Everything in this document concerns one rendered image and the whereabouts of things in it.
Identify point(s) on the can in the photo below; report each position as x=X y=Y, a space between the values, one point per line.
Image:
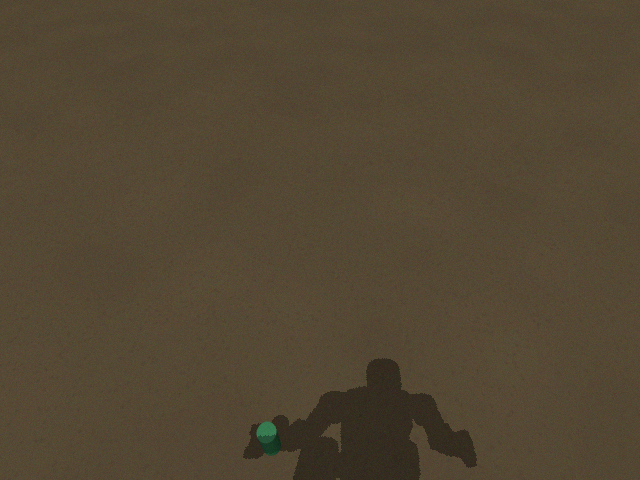
x=269 y=438

